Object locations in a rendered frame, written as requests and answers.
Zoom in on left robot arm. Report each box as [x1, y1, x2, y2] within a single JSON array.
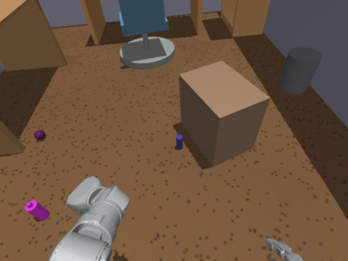
[[48, 186, 130, 261]]

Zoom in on office chair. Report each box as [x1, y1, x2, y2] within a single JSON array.
[[119, 0, 175, 69]]

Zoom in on left robot hand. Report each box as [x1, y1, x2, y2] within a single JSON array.
[[66, 176, 104, 215]]

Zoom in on bookshelf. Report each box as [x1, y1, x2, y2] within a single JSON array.
[[221, 0, 270, 37]]

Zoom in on right robot hand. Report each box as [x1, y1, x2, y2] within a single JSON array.
[[265, 238, 304, 261]]

